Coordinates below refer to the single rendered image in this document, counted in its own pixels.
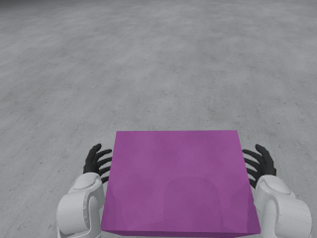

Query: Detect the carton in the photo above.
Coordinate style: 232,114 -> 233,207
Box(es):
100,130 -> 261,238

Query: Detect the robot left hand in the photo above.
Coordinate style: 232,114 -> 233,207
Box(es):
83,143 -> 112,184

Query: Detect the robot right forearm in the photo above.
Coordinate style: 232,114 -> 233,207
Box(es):
254,175 -> 313,238

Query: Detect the robot right hand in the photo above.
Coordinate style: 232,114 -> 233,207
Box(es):
242,144 -> 276,189

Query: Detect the robot left forearm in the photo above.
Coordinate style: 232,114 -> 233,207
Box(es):
56,172 -> 106,238

